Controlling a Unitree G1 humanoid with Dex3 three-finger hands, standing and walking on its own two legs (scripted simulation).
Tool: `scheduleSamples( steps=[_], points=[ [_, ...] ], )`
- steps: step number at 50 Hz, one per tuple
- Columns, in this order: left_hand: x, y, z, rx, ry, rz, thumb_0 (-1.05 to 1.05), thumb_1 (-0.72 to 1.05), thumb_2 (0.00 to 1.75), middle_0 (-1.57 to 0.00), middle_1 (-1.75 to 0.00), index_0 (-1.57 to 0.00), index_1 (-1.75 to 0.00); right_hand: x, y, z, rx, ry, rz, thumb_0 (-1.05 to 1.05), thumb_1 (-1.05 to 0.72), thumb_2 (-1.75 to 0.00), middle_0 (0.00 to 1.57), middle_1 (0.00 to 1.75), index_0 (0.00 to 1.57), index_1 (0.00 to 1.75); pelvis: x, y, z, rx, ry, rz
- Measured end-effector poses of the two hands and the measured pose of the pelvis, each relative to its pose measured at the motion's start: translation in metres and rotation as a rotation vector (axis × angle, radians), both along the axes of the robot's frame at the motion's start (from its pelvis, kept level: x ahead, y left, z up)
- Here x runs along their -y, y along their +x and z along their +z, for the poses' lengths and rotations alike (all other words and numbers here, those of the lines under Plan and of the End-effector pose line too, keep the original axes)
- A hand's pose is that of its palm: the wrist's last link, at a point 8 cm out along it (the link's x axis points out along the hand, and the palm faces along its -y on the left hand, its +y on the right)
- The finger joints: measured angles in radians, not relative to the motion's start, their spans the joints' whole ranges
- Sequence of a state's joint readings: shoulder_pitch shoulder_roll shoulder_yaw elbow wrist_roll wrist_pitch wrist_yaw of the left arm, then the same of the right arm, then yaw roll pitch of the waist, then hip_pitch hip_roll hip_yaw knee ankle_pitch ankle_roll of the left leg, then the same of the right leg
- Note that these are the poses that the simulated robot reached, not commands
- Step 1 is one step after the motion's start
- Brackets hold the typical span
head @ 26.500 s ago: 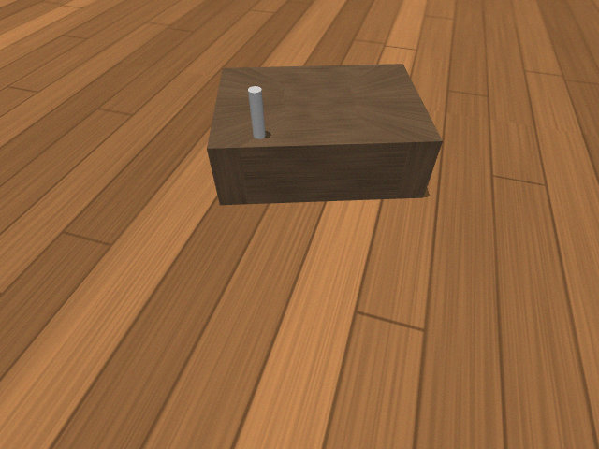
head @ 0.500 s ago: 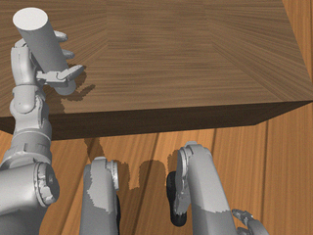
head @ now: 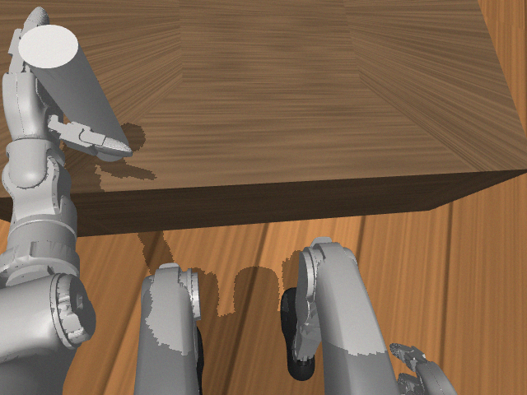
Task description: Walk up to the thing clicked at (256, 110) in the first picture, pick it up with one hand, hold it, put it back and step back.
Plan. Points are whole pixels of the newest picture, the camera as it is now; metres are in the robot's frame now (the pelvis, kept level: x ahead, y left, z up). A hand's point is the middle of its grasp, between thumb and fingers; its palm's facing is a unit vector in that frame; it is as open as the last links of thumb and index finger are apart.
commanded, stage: withdraw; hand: left
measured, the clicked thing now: (87, 108) +0.51 +0.19 +0.00
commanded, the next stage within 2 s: rise in 0.14 s
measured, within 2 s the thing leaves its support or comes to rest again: neither
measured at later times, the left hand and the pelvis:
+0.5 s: hand out of the picture +0.54 +0.30 +0.13, palm faces +0.19 -0.94 -0.30, open 17.3 cm; pelvis +0.02 +0.01 +0.13, yaw -2 degrees
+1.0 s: hand out of the picture +0.40 +0.24 +0.19, palm faces +0.16 -0.93 -0.32, open 17.2 cm; pelvis +0.07 +0.01 +0.28, yaw -1 degrees
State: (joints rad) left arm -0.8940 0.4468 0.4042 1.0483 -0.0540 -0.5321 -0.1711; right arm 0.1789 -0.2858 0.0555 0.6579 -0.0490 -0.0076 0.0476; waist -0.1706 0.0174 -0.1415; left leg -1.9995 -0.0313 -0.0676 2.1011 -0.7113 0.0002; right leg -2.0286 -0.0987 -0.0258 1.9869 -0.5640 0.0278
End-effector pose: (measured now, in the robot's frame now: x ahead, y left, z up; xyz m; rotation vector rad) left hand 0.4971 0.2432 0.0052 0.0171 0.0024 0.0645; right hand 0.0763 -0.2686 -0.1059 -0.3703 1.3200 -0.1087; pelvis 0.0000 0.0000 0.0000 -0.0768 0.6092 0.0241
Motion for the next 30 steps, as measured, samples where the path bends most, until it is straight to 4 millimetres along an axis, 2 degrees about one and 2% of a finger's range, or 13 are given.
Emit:
scheduleSamples(
  steps=[6, 12, 15, 22, 30],
  points=[
    [-0.032, 0.006, 0.038, 0.028, 0.024, 0.056, -0.01, -0.48, 0.08, -0.11, -0.06, -0.1, -0.06, -0.002, -0.001, 0.01, 0.007, 0.001, -0.031, 0.01, -0.91, -0.9, 0.21, 0.3, 0.21, 0.3, 0.0, 0.001, 0.012, 0.006, 0.0, -0.002],
    [-0.061, 0.013, 0.09, 0.01, 0.031, 0.076, -0.01, -0.5, 0.07, -0.08, -0.04, -0.07, -0.04, -0.007, -0.003, 0.039, 0.017, 0.0, -0.052, 0.01, -0.91, -0.9, 0.21, 0.3, 0.21, 0.3, -0.001, 0.002, 0.041, 0.014, 0.001, -0.007],
    [-0.068, 0.019, 0.108, -0.031, 0.049, 0.065, -0.01, -0.5, 0.06, -0.06, -0.03, -0.06, -0.03, -0.008, -0.004, 0.058, 0.02, -0.01, -0.053, 0.01, -0.9, -0.9, 0.21, 0.3, 0.21, 0.3, -0.002, 0.004, 0.057, 0.02, -0.001, -0.01],
    [-0.085, 0.019, 0.124, -0.304, 0.194, 0.13, -0.01, -0.47, 0.06, -0.06, -0.02, -0.05, -0.02, -0.009, -0.014, 0.111, -0.03, -0.025, -0.105, 0.01, -0.87, -0.9, 0.2, 0.3, 0.21, 0.3, -0.007, 0.011, 0.107, 0.039, -0.008, -0.025],
    [-0.113, 0.002, 0.185, -0.416, 0.267, 0.286, -0.01, -0.52, 0.06, -0.06, -0.04, -0.06, -0.05, -0.015, -0.022, 0.181, -0.052, -0.033, -0.161, 0.01, -0.89, -0.9, 0.2, 0.3, 0.2, 0.3, -0.008, 0.03, 0.172, 0.112, -0.007, -0.024]
  ],
)
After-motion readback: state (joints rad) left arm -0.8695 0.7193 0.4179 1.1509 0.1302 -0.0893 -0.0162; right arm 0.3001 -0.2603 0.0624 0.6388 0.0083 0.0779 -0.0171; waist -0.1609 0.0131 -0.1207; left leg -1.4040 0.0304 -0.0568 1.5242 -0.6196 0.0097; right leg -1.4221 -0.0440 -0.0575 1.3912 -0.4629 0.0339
